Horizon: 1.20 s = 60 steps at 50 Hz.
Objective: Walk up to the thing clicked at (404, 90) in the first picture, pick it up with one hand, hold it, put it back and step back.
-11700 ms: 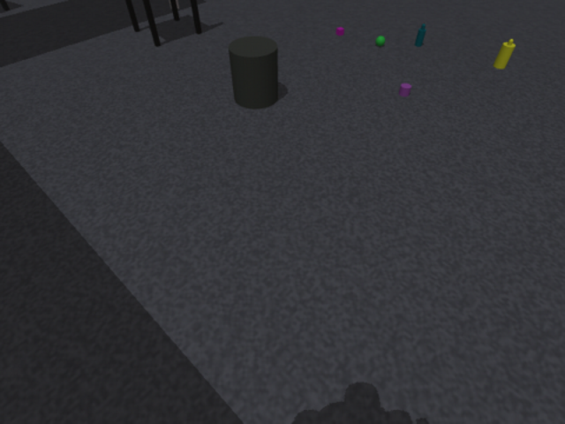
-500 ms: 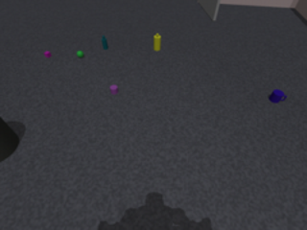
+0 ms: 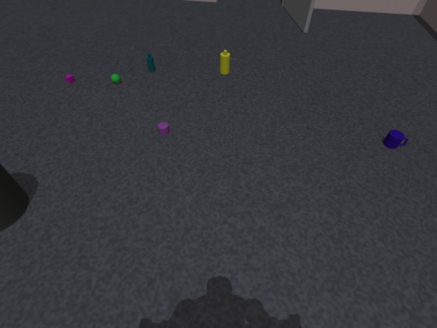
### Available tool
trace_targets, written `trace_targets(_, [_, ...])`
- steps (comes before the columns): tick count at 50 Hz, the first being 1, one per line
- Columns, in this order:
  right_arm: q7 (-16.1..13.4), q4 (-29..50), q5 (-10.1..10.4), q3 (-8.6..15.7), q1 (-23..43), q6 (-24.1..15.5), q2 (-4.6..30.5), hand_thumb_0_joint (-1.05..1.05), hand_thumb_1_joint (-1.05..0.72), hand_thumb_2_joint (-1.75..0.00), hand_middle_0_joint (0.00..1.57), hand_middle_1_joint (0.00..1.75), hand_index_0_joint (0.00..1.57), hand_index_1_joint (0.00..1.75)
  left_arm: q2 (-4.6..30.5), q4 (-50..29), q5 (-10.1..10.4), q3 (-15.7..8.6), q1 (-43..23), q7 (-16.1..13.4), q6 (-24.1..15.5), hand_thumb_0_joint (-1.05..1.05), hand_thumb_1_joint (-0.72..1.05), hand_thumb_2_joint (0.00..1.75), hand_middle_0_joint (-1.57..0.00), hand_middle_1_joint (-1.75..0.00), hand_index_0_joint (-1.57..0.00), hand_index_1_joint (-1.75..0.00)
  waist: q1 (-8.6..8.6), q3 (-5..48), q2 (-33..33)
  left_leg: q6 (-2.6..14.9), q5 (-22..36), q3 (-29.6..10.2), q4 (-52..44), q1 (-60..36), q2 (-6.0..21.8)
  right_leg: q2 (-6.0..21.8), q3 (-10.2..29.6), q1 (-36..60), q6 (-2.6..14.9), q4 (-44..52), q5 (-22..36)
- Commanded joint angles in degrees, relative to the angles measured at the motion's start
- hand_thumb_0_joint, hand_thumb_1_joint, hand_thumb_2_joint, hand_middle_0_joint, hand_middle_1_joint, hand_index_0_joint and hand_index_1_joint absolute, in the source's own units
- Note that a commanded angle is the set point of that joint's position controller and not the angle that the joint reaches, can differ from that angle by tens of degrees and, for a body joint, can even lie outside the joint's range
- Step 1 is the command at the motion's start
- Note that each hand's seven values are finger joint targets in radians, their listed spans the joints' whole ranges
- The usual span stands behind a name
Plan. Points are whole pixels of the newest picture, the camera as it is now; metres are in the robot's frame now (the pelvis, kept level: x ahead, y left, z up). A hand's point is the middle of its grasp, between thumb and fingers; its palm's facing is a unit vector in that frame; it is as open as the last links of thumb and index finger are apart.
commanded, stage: stand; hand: left
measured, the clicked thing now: (163, 128) +1.47 +0.37 -0.75
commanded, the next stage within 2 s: walk up in 0.10 s
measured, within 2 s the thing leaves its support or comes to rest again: neither
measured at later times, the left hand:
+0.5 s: hand out of the picture +0.04 +0.26 -0.13, palm faces +0.06 -0.89 -0.46, open 7.4 cm
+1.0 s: hand (105, 247) +0.34 +0.29 -0.16, palm faces +0.03 -0.95 -0.32, open 7.4 cm
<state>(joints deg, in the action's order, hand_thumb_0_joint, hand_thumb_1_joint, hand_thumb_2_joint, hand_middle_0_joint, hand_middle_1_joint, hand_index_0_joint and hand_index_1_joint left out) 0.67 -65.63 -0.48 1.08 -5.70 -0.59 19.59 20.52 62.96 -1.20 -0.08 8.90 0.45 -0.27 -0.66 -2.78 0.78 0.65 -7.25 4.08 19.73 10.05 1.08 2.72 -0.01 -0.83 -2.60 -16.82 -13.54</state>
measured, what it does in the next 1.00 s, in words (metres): walks ahead: right foot, then left foot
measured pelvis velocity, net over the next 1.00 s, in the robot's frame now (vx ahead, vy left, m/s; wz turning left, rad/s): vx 0.28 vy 0.01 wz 0.09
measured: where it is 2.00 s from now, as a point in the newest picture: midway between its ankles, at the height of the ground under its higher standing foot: (215, 222)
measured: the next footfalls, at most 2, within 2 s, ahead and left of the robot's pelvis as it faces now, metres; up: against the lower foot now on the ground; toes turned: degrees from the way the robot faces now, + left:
right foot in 0.34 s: +0.08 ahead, -0.16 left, +0.00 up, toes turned -6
left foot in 0.76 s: +0.30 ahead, +0.13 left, +0.00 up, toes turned +9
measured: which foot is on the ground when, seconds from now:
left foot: down 0.00-0.34, up 0.36-0.74, down 0.76-1.00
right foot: down 0.00-0.14, up 0.16-0.32, down 0.34-0.80, up 0.82-1.00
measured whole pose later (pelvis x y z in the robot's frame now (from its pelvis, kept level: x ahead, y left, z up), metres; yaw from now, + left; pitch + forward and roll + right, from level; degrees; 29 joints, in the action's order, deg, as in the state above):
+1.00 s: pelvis +0.28 +0.01 -0.01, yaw +5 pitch -2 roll +0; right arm 2.7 -51.4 -0.1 3.4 -15.5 -4.5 21.0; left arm 24.7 51.6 0.2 -3.0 13.3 3.4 -2.7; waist -1.4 -5.1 3.1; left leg 0.7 -15.4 4.1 26.4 8.9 1.5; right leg 2.6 3.4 -26.4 1.5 -61.0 -18.7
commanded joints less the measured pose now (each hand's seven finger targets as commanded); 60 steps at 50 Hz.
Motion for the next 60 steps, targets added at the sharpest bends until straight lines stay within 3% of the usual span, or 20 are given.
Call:
trace_targets(1, [-0.74,3.80,-0.09,2.21,2.87,-1.14,13.29,0.00,-0.90,-0.90,0.20,0.30,0.20,0.30,11.77,-3.39,0.27,-2.17,-0.96,-0.85,-1.06,0.00,0.90,0.90,-0.20,-0.30,-0.20,-0.30,0.38,3.37,-1.12,0.80,2.50,-7.21,-3.04,-6.00,7.32,5.57,3.36,-6.59,3.48,3.76,3.56])
trace_targets(4, [-0.71,3.80,0.01,2.14,2.92,-1.22,12.88,0.00,-0.90,-0.90,0.20,0.30,0.20,0.30,11.82,-3.45,0.18,-2.20,-1.33,-0.96,-1.03,0.00,0.90,0.90,-0.20,-0.30,-0.20,-0.30,0.18,3.46,-1.05,0.76,5.05,-7.66,-2.99,-5.78,7.53,5.34,3.08,-6.35,3.22,3.04,4.23])
trace_targets(5, [1.00,5.89,-0.68,6.02,-3.33,-1.91,18.59,0.00,-0.90,-0.90,0.20,0.30,0.20,0.30,17.48,-5.84,-0.64,-5.62,-0.24,0.70,-1.95,0.00,0.90,0.90,-0.20,-0.30,-0.20,-0.30,-1.07,9.31,-3.01,4.50,-27.49,-10.17,-1.90,-8.99,6.07,1.04,-0.32,-8.51,5.37,-4.82,-19.00])
trace_targets(6, [1.54,5.06,-1.10,7.10,-5.00,-1.82,20.63,0.00,-0.90,-0.90,0.20,0.30,0.20,0.30,15.70,-6.40,-1.17,-5.46,-2.30,1.25,-1.93,0.00,0.90,0.90,-0.20,-0.30,-0.20,-0.30,-2.09,5.10,-8.25,6.39,-39.02,-15.44,-6.72,-8.63,9.73,-0.76,-3.90,-17.52,4.95,-12.63,-22.17])
trace_targets(9, [1.82,8.16,-1.43,8.60,-2.81,-2.25,22.00,0.00,-0.90,-0.90,0.20,0.30,0.20,0.30,15.05,-8.50,-0.99,-6.15,-3.18,2.36,-1.59,0.00,0.90,0.90,-0.20,-0.30,-0.20,-0.30,-1.76,-3.25,-9.51,14.04,-39.04,-28.22,-14.18,-2.76,21.21,1.85,0.76,-28.38,4.32,-29.54,-18.04])
trace_targets(13, [2.13,11.55,-2.01,8.64,1.91,-2.42,20.26,0.00,-0.90,-0.90,0.20,0.30,0.20,0.30,15.07,-7.58,-0.13,-7.25,4.88,3.75,-2.00,0.00,0.90,0.90,-0.20,-0.30,-0.20,-0.30,2.93,2.92,-10.16,10.55,-30.92,-17.81,-11.89,1.01,14.75,2.29,-0.92,-16.08,5.51,-20.08,-15.89])
trace_targets(16, [1.82,15.24,-2.77,7.96,11.84,-1.00,15.73,0.00,-0.90,-0.90,0.20,0.30,0.20,0.30,16.12,-1.49,-0.30,-8.92,24.72,2.68,-2.43,0.00,0.90,0.90,-0.20,-0.30,-0.20,-0.30,14.29,6.61,-1.33,2.64,-31.34,-1.91,8.86,23.11,3.47,-1.99,-7.97,15.21,4.78,-5.38,-2.19])
trace_targets(17, [1.72,16.24,-2.53,6.30,11.32,-0.76,10.53,0.00,-0.90,-0.90,0.20,0.30,0.20,0.30,20.26,-1.21,-1.14,-10.35,27.46,1.64,-2.43,0.00,0.90,0.90,-0.20,-0.30,-0.20,-0.30,16.35,3.38,16.48,1.43,-35.55,2.04,29.83,37.86,-3.99,6.08,6.64,18.19,4.83,1.25,-15.08])
trace_targets(18, [1.70,17.74,-1.38,5.88,10.35,-0.17,9.91,0.00,-0.90,-0.90,0.20,0.30,0.20,0.30,22.49,-6.01,-2.07,-10.69,18.59,0.84,-2.50,0.00,0.90,0.90,-0.20,-0.30,-0.20,-0.30,12.46,-1.70,14.64,-1.57,-27.36,-10.29,40.75,42.65,-6.14,18.33,27.35,6.09,6.60,10.85,-35.22])
trace_targets(19, [1.92,16.24,-0.75,6.56,4.21,0.03,12.79,0.00,-0.90,-0.90,0.20,0.30,0.20,0.30,21.86,-10.24,-1.97,-10.09,6.92,0.49,-2.81,0.00,0.90,0.90,-0.20,-0.30,-0.20,-0.30,5.15,-5.43,5.94,-2.02,-19.08,-13.65,41.27,36.96,-2.51,22.49,30.54,-3.93,8.75,15.61,-39.57])
trace_targets(22, [3.35,11.77,-0.40,8.10,-3.45,-0.30,18.33,0.00,-0.90,-0.90,0.20,0.30,0.20,0.30,20.76,-12.62,-1.31,-8.61,-2.39,0.72,-4.52,0.00,0.90,0.90,-0.20,-0.30,-0.20,-0.30,-1.59,-6.09,6.69,-1.52,-9.82,-12.98,42.07,26.14,3.24,16.85,20.34,-12.54,11.19,16.97,-36.59])
trace_targets(34, [5.46,16.92,-1.31,6.18,2.79,-1.73,14.87,0.00,-0.90,-0.90,0.20,0.30,0.20,0.30,21.18,-12.33,-0.45,-9.47,6.87,1.60,-5.18,0.00,0.90,0.90,-0.20,-0.30,-0.20,-0.30,4.21,-4.93,4.50,-1.17,-4.51,-2.63,15.17,19.90,5.44,13.15,-0.62,-1.23,12.46,6.87,-9.88])
trace_targets(36, [5.08,16.83,-1.41,6.49,2.83,-2.06,14.92,0.00,-0.90,-0.90,0.20,0.30,0.20,0.30,20.90,-12.57,-0.26,-8.97,7.76,1.65,-4.88,0.00,0.90,0.90,-0.20,-0.30,-0.20,-0.30,4.06,-4.17,3.43,-0.07,-6.58,0.02,13.18,16.16,4.20,14.41,-1.76,-1.00,12.84,2.43,2.72])
trace_targets(38, [4.23,14.68,-1.57,7.43,-6.06,-2.68,15.85,0.00,-0.90,-0.90,0.20,0.30,0.20,0.30,19.77,-13.44,-0.07,-8.14,6.46,1.66,-4.55,0.00,0.90,0.90,-0.20,-0.30,-0.20,-0.30,-1.40,-0.02,-1.81,2.04,-5.23,2.21,8.70,1.74,0.76,11.86,-6.30,-5.47,11.18,-13.05,18.06])
trace_targets(39, [3.32,11.86,-2.30,8.73,-16.54,-3.31,19.21,0.00,-0.90,-0.90,0.20,0.30,0.20,0.30,16.24,-13.81,0.13,-6.92,9.36,1.45,-4.11,0.00,0.90,0.90,-0.20,-0.30,-0.20,-0.30,-5.02,7.48,-9.79,5.23,-10.25,-1.78,7.50,-13.67,1.12,7.20,-9.11,-12.55,8.88,-32.40,18.32])
trace_targets(41, [2.11,13.51,-0.30,10.71,-21.88,-4.08,27.04,0.00,-0.90,-0.90,0.20,0.30,0.20,0.30,15.27,-15.61,1.05,-6.49,7.90,1.19,-4.07,0.00,0.90,0.90,-0.20,-0.30,-0.20,-0.30,-7.40,13.11,-18.90,15.54,-11.17,-45.81,-4.18,-28.13,21.93,-6.20,-0.22,-36.77,5.68,-51.83,-18.61])
trace_targets(46, [0.54,16.77,1.06,6.66,-11.42,-4.64,17.83,0.00,-0.90,-0.90,0.20,0.30,0.20,0.30,14.35,-13.74,2.58,-5.33,8.90,1.63,-3.76,0.00,0.90,0.90,-0.20,-0.30,-0.20,-0.30,0.10,3.68,-7.52,10.34,17.47,-12.55,-0.53,-9.24,14.22,1.74,6.52,-30.10,4.95,-47.56,-5.00])
trace_targets(51, [0.61,19.45,0.27,6.62,-10.09,-5.81,18.49,0.00,-0.90,-0.90,0.20,0.30,0.20,0.30,12.67,-16.60,1.26,-5.30,4.59,3.55,-2.94,0.00,0.90,0.90,-0.20,-0.30,-0.20,-0.30,0.23,-3.12,-8.23,12.85,17.17,-6.30,-4.33,-3.33,14.97,2.77,2.30,-31.09,2.37,-33.41,-0.62])
trace_targets(57, [0.80,20.89,-0.01,6.65,-8.95,-5.41,18.88,0.00,-0.90,-0.90,0.20,0.30,0.20,0.30,12.92,-16.36,0.47,-6.39,2.39,4.50,-3.56,0.00,0.90,0.90,-0.20,-0.30,-0.20,-0.30,0.53,0.14,-7.96,9.73,6.06,-3.67,0.98,2.76,12.62,0.81,-4.16,-14.73,4.59,-19.87,8.50])
trace_targets(60, [0.77,21.46,0.21,5.46,-12.36,-5.08,15.35,0.00,-0.90,-0.90,0.20,0.30,0.20,0.30,17.45,-13.05,0.24,-8.95,15.51,3.21,-4.43,0.00,0.90,0.90,-0.20,-0.30,-0.20,-0.30,7.46,9.37,5.30,5.86,9.83,-0.27,28.45,8.53,7.39,-0.64,-2.21,6.36,6.89,-14.85,2.22])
